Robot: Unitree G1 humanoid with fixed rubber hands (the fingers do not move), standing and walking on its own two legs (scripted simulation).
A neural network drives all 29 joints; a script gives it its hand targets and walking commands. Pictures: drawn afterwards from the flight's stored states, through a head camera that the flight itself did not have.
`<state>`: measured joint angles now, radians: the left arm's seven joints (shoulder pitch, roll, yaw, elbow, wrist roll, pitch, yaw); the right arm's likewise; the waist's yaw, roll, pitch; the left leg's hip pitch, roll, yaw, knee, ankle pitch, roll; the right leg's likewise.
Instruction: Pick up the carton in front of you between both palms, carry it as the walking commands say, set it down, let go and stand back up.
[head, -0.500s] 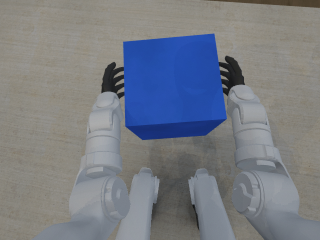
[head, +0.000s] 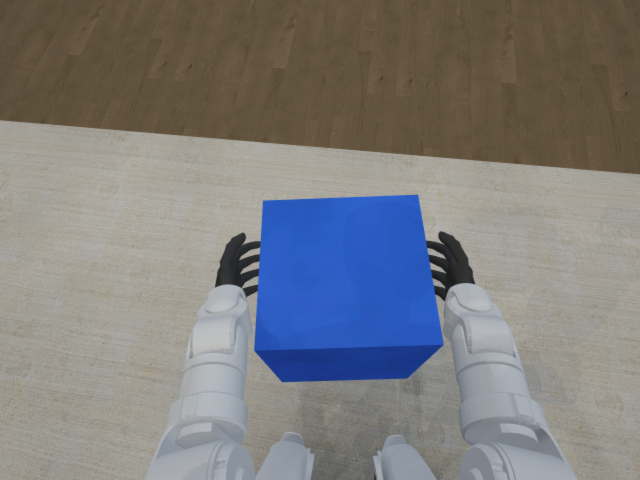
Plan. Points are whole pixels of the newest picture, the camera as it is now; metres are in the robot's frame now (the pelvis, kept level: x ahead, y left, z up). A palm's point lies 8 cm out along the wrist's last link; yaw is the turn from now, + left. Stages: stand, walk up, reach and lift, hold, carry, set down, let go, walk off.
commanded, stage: reach and lift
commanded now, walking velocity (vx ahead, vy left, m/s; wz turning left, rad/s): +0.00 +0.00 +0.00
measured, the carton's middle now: (342, 298) +0.38 +0.01 -0.10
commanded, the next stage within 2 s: hold in 1.42 s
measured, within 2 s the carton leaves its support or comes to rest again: neither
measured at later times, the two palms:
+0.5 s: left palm (198, 277) +0.33 +0.15 +0.10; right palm (500, 281) +0.32 -0.15 +0.10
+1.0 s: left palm (196, 274) +0.32 +0.15 +0.11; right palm (504, 277) +0.32 -0.15 +0.11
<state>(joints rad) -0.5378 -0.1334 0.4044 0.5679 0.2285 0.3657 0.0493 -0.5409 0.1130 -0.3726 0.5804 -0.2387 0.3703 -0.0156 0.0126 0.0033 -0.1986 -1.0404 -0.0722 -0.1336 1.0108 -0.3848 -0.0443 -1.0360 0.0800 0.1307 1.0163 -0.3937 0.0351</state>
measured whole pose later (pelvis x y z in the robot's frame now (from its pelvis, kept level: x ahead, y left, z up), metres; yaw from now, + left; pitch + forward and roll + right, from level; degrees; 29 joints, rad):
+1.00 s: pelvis +0.03 +0.00 +0.08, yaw +0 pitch -3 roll +0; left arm -0.31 -0.16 0.29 0.36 0.30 0.64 0.00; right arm -0.30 0.16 -0.27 0.35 -0.29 0.64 0.01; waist 0.00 0.00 -0.01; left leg -0.16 -0.04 -0.14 0.42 -0.21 -0.02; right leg -0.16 0.03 0.14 0.43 -0.22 0.02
